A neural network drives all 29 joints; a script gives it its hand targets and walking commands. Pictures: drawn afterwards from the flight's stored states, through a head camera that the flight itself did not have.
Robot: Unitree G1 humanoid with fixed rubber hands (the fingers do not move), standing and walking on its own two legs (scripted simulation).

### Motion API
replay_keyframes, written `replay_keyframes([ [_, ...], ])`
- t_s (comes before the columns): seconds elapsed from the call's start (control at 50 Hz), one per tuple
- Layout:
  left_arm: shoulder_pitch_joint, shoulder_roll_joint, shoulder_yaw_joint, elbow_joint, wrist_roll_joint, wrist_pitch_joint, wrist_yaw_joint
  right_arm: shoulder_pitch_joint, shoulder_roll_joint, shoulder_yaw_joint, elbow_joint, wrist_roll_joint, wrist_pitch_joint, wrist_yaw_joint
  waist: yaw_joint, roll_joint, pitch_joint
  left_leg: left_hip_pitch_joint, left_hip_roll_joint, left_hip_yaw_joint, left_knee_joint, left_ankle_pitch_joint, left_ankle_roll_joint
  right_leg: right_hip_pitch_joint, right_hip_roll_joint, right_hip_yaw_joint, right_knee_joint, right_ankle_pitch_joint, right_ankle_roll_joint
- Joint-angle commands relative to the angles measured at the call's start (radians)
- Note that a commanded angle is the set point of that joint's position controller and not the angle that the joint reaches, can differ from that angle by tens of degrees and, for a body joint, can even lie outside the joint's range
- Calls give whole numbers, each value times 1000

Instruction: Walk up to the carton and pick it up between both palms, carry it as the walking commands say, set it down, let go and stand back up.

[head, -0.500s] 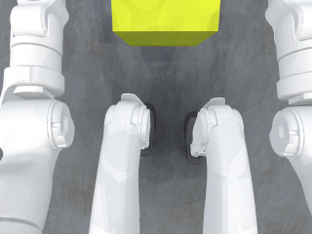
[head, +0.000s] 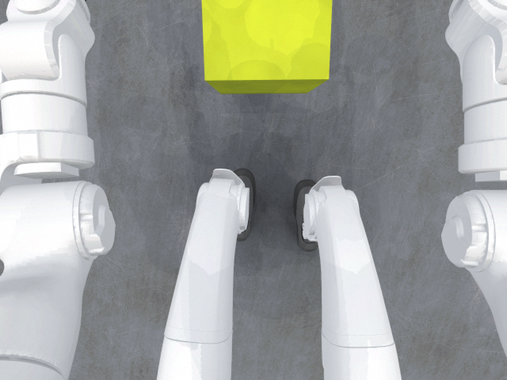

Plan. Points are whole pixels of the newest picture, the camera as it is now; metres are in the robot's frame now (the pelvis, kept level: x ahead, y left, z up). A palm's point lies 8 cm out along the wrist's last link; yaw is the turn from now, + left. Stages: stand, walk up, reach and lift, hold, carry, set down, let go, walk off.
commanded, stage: set down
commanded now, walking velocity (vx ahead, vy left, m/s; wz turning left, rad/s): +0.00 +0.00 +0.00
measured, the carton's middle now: (265, 41) +0.57 +0.03 -0.46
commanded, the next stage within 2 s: let go in 0.26 s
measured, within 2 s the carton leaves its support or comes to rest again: neither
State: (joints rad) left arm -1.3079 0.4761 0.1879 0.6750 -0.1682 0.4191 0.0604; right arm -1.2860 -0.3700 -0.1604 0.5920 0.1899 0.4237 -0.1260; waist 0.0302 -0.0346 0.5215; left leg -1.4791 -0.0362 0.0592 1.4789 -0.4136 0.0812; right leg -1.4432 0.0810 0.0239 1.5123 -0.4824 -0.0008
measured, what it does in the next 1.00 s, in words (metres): rises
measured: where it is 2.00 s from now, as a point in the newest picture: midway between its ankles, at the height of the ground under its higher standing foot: (274, 222)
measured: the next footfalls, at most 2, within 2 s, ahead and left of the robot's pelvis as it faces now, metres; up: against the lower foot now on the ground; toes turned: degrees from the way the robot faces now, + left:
none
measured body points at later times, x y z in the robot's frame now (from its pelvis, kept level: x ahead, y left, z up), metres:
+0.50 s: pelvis +0.03 +0.00 +0.09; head +0.34 +0.02 +0.40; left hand +0.51 +0.26 -0.04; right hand +0.53 -0.19 -0.03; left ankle +0.13 +0.08 -0.55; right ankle +0.11 -0.11 -0.55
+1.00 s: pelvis +0.08 -0.01 +0.16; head +0.18 +0.00 +0.60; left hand +0.33 +0.23 +0.07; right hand +0.33 -0.24 +0.07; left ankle +0.13 +0.08 -0.55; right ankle +0.11 -0.11 -0.55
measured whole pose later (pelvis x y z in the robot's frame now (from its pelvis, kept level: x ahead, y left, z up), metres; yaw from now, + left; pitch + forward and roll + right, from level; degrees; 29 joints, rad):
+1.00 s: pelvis +0.08 -0.01 +0.16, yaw -1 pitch +8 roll +0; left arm -0.05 0.24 0.08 0.54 -0.13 0.14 -0.07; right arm -0.06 -0.20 -0.09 0.54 0.00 0.15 0.03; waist 0.03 -0.01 0.06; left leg -0.60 -0.04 0.04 0.78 -0.31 0.06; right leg -0.58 0.08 0.07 0.79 -0.35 -0.01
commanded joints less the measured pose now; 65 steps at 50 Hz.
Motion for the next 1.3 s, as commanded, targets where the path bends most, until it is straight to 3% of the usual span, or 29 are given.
replay_keyframes([
  [0.0,-251,178,67,-53,-59,-25,-15,-306,-231,-34,-90,-46,-10,31,72,67,-2015,956,-20,-134,-314,393,-66,384,13,-26,-334,153,-5],
  [0.02,-246,150,41,-146,-56,-41,-17,-250,-239,-72,-71,-65,-19,32,14,71,-2049,999,-12,-148,-336,413,-66,416,18,-29,-348,207,-11],
  [0.08,-233,107,40,-76,-44,-61,-20,-253,-233,-83,-39,-96,-51,49,27,85,-2013,1082,3,-171,-368,474,-90,373,17,-42,-382,224,-5],
  [0.1,-222,86,80,61,-7,-86,-24,-245,-169,-46,114,-71,-66,59,56,65,-1810,933,9,-154,-384,407,-73,314,4,-32,-412,162,-6],
  [0.12,-190,79,88,110,-7,-91,-34,-271,-160,-39,30,-65,-82,69,85,27,-1803,940,15,-155,-387,415,-59,331,-6,-9,-428,181,-3],
  [0.18,-127,41,84,129,37,-147,-39,-234,-156,-56,89,-108,-136,89,69,45,-1736,976,8,-171,-405,482,-81,264,3,-37,-444,211,7],
  [0.2,-168,26,80,68,31,-172,-44,-247,-184,-77,52,-129,-154,90,25,31,-1810,1011,16,-173,-395,513,-79,320,13,-33,-445,247,3],
  [0.22,-203,58,80,89,39,-190,-58,-257,-113,-29,52,-101,-161,87,75,54,-1746,910,6,-142,-413,469,-77,362,-3,-14,-466,250,4],
  [0.24,-158,61,75,149,28,-194,-65,-251,-105,-26,77,-89,-160,81,61,20,-1714,934,20,-165,-444,432,-65,336,-9,-27,-469,215,18],
  [0.3,-58,108,108,13,89,-212,-68,-107,-71,-23,-5,-129,-169,63,100,27,-1938,1025,1,-121,-425,587,-56,519,1,6,-485,363,19],
  [0.36,115,120,66,-49,130,-186,-82,89,-50,-26,30,-193,-144,50,59,49,-1966,1119,-7,-127,-436,632,-59,570,11,-10,-495,407,17],
  [0.4,202,155,35,-248,129,-187,-82,191,-46,-31,-166,-182,-146,31,58,106,-2177,1303,-14,-146,-436,785,-66,699,24,-14,-479,522,20],
  [0.46,398,79,-51,-323,77,-160,-106,349,-54,-2,-282,-164,-139,47,6,100,-2029,1383,6,-168,-490,713,-63,676,24,-20,-539,431,18],
  [0.48,393,109,-5,-365,118,-167,-103,371,-66,-23,-266,-185,-135,51,40,141,-1974,1399,8,-174,-514,707,-73,649,22,-14,-546,375,13],
  [0.56,631,45,-32,-475,97,-194,-114,588,-16,19,-427,-134,-185,69,25,153,-1756,1486,25,-209,-574,755,-70,619,17,-13,-620,377,21],
  [0.62,748,-79,-60,-345,69,-211,-124,741,41,35,-232,-148,-204,102,13,132,-1470,1372,29,-198,-626,606,-77,633,-10,-1,-674,250,1],
  [0.64,775,-28,-26,-291,100,-219,-130,702,26,10,-300,-168,-220,111,42,111,-1423,1364,23,-200,-640,590,-63,637,-8,-14,-678,237,14],
  [0.66,830,-98,-68,-277,86,-228,-139,776,68,53,-244,-161,-229,124,2,113,-1351,1288,30,-199,-659,502,-67,679,-23,-23,-699,217,7],
  [0.7,918,-92,-53,-280,111,-265,-142,825,75,31,-281,-196,-264,138,16,82,-1257,1287,28,-192,-688,538,-61,686,-22,-18,-718,248,15],
  [0.76,902,-124,-55,-172,115,-270,-146,804,111,42,-139,-192,-267,155,36,79,-967,1080,31,-167,-777,168,-58,723,-54,3,-786,46,5],
  [0.78,1080,-142,-71,-183,136,-273,-141,1002,122,85,-91,-200,-272,169,36,95,-992,1157,36,-160,-812,133,-77,791,-65,-8,-809,55,6],
  [0.8,1039,-134,-63,-173,137,-270,-140,976,80,33,-105,-228,-268,162,-8,27,-956,1124,42,-160,-818,77,-71,807,-65,2,-836,24,7],
  [0.86,1304,-184,-104,-270,139,-302,-145,1257,118,74,-149,-221,-302,174,-6,79,-951,1312,40,-151,-872,204,-81,935,-49,-13,-878,149,4],
  [0.88,1143,-133,-77,-261,154,-299,-145,1088,82,30,-134,-250,-305,164,-29,75,-844,1205,33,-124,-869,117,-83,909,-63,9,-916,57,0],
  [0.94,1338,-141,-68,-359,185,-328,-127,1324,95,36,-200,-249,-336,168,-25,68,-798,1342,25,-117,-923,217,-78,1042,-60,-2,-968,171,8],
  [1.04,1385,-127,-88,-462,185,-354,-129,1311,80,81,-323,-206,-370,178,-2,108,-697,1416,12,-109,-977,316,-84,1105,-60,-1,-1025,251,9],
  [1.12,1492,-143,-105,-479,167,-359,-135,1439,57,68,-339,-209,-381,181,-34,119,-693,1501,6,-118,-994,417,-105,1183,-63,10,-1061,348,-11],
  [1.24,1494,-163,-148,-418,155,-313,-143,1468,65,88,-319,-218,-328,192,-50,25,-456,1439,4,-94,-1057,264,-85,1168,-70,9,-1134,237,-6],
  [1.28,1446,-158,-127,-419,177,-301,-144,1475,40,75,-334,-221,-311,201,-53,74,-484,1434,27,-112,-1063,175,-93,1220,-77,9,-1119,195,-14],
])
